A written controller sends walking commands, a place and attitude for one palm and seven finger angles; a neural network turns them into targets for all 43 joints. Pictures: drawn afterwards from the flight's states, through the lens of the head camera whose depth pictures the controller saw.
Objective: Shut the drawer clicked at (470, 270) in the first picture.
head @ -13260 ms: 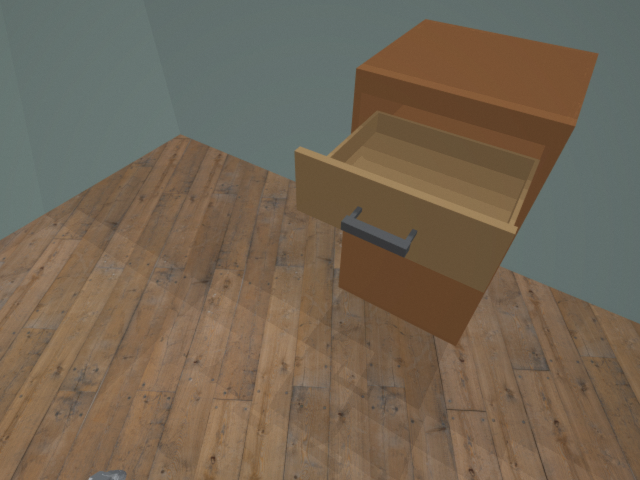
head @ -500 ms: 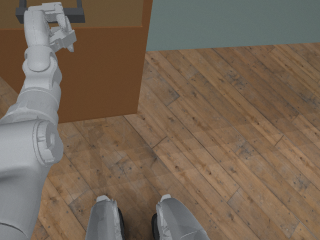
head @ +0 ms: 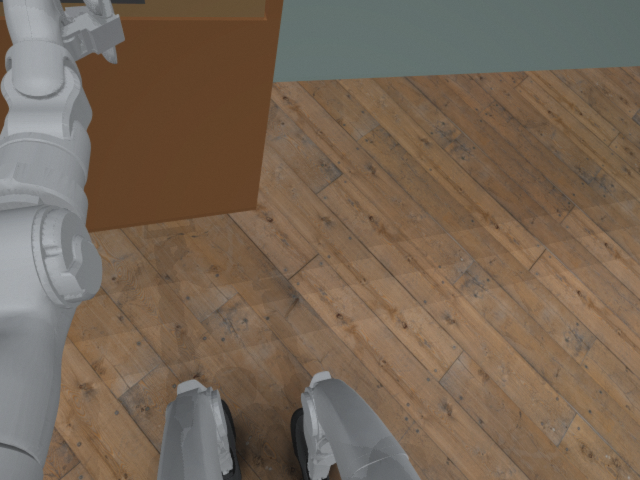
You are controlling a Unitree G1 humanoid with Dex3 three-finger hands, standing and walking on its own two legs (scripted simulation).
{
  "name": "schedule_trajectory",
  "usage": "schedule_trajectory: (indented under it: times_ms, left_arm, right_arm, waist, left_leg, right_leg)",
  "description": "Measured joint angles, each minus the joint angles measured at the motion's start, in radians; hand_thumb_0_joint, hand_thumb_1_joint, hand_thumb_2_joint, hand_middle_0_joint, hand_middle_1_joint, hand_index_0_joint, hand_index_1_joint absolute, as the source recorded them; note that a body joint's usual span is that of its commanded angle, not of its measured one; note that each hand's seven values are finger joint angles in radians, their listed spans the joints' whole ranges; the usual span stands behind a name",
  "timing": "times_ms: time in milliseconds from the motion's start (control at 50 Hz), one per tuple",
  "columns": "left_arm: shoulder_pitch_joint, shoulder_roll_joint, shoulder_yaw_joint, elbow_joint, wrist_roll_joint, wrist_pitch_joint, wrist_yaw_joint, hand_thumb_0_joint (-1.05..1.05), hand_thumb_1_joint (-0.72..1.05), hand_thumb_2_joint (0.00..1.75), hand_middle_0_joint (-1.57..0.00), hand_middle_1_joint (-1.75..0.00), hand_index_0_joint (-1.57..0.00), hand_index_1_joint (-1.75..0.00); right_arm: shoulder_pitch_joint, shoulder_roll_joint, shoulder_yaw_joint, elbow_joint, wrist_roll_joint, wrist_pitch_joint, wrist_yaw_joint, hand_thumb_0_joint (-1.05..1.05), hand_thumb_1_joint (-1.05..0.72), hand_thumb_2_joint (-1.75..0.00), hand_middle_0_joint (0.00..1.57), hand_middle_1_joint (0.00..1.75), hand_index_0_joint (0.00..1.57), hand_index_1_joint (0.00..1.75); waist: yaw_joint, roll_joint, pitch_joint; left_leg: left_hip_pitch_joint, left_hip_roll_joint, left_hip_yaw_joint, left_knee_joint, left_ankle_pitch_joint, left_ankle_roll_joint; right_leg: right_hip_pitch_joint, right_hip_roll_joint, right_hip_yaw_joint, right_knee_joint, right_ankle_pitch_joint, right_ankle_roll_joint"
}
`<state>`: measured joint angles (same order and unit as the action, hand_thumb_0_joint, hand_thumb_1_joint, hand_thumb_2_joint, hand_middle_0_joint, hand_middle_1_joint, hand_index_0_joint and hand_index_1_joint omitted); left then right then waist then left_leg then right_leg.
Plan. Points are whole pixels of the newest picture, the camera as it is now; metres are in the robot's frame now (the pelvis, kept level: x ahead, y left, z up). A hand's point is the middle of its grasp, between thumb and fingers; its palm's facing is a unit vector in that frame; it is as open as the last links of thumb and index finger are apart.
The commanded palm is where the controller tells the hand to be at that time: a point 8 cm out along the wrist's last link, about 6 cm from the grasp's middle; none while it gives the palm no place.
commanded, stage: pull the fist back off the drawer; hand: left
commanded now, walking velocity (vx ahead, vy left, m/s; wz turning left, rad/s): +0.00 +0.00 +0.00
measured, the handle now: out of the picture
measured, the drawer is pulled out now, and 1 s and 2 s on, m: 0.00 0.00 0.00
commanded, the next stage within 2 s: draw the hand back to the body in 0.42 s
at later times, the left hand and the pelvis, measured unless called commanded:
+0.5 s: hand (107, 33) +0.58 +0.14 +0.10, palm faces +0.11 -0.99 -0.02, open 3.2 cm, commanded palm +0.56 +0.16 +0.09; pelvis +0.04 +0.00 +0.03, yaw +1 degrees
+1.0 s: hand (18, 103) +0.43 +0.17 +0.18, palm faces +0.08 -1.00 -0.03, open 3.3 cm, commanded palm +0.39 +0.22 +0.18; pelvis +0.07 -0.02 +0.09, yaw +4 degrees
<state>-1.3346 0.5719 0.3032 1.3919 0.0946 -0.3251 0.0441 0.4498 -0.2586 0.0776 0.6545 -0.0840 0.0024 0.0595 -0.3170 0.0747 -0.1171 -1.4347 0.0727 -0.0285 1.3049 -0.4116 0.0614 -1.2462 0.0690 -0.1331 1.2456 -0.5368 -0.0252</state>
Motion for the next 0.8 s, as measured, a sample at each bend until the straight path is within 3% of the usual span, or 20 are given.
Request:
schedule_trajectory:
  times_ms: [240, 440, 580, 660, 800]
  left_arm:
    - [0.096, -0.065, 0.025, -0.109, -0.033, 0.0, 0.011, 0.02, 0.77, 0.92, -1.4, -1.6, -1.4, -1.6]
    - [0.283, -0.163, 0.017, -0.227, -0.086, -0.043, 0.006, 0.02, 0.87, 0.9, -1.4, -1.6, -1.4, -1.6]
    - [0.345, -0.211, 0.003, -0.249, -0.1, -0.092, -0.003, 0.01, 0.89, 0.9, -1.4, -1.6, -1.4, -1.6]
    - [0.488, -0.24, 0.008, -0.407, -0.131, -0.083, -0.031, 0.01, 0.9, 0.9, -1.4, -1.6, -1.4, -1.6]
    - [0.807, -0.302, -0.057, -0.699, -0.224, -0.007, -0.079, 0.02, 0.9, 0.9, -1.4, -1.6, -1.4, -1.6]
  right_arm:
    - [-0.001, 0.007, -0.016, -0.009, 0.005, 0.019, 0.017, 0.0, -0.9, -0.89, 0.21, 0.3, 0.2, 0.3]
    - [-0.018, 0.013, -0.042, -0.02, 0.023, 0.058, 0.029, 0.0, -0.9, -0.89, 0.21, 0.3, 0.2, 0.3]
    - [-0.049, 0.009, -0.06, -0.021, 0.028, 0.078, 0.029, 0.0, -0.9, -0.89, 0.21, 0.3, 0.2, 0.3]
    - [-0.06, 0.007, -0.074, -0.051, 0.049, 0.107, 0.027, 0.0, -0.9, -0.89, 0.2, 0.3, 0.2, 0.3]
    - [-0.069, 0.006, -0.072, -0.09, 0.102, 0.111, 0.006, 0.0, -0.9, -0.89, 0.2, 0.3, 0.2, 0.3]
  waist:
    - [0.03, 0.0, 0.0]
    - [0.092, 0.0, -0.013]
    - [0.119, -0.01, -0.028]
    - [0.14, -0.014, -0.029]
    - [0.206, -0.02, -0.02]
  left_leg:
    - [0.044, 0.003, 0.021, -0.022, -0.012, 0.002]
    - [0.171, 0.001, 0.042, -0.087, -0.034, -0.005]
    - [0.234, -0.007, 0.041, -0.115, -0.048, -0.015]
    - [0.309, -0.003, 0.058, -0.158, -0.051, -0.02]
    - [0.527, -0.012, 0.072, -0.307, -0.021, -0.028]
  right_leg:
    - [0.034, 0.001, 0.022, -0.019, -0.005, 0.005]
    - [0.153, 0.001, 0.047, -0.085, -0.019, 0.003]
    - [0.217, -0.003, 0.047, -0.112, -0.036, -0.005]
    - [0.281, 0.0, 0.066, -0.152, -0.033, -0.007]
    - [0.491, -0.002, 0.085, -0.3, 0.01, -0.008]
